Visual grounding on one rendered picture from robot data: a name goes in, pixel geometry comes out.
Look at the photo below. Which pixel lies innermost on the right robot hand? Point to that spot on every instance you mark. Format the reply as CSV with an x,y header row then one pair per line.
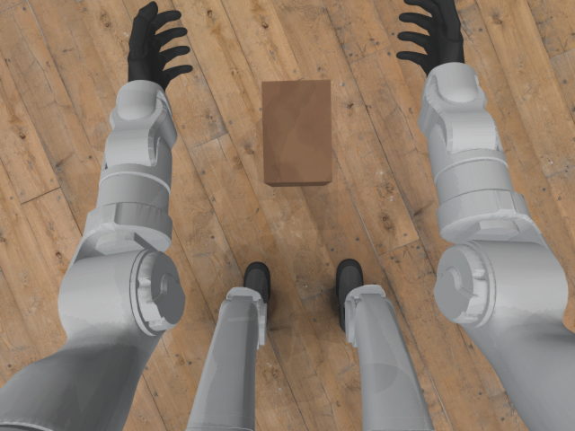
x,y
444,44

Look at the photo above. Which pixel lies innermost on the robot right forearm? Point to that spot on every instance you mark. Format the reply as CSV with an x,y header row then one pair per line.
x,y
476,197

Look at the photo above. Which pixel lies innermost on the carton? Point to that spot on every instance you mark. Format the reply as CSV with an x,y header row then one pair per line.
x,y
297,133

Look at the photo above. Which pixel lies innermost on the robot left forearm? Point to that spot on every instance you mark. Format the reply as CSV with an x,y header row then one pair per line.
x,y
135,184

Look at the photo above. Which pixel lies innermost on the left robot hand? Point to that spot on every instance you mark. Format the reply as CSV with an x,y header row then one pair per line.
x,y
145,62

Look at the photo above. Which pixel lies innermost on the left robot upper arm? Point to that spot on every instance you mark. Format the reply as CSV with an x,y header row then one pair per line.
x,y
114,309

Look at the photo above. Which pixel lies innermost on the right robot upper arm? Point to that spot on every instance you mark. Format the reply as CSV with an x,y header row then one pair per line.
x,y
510,298

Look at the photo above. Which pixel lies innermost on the robot left thigh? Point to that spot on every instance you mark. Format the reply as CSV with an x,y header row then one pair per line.
x,y
225,398

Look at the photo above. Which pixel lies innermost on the robot left foot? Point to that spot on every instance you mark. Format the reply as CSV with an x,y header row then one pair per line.
x,y
257,277

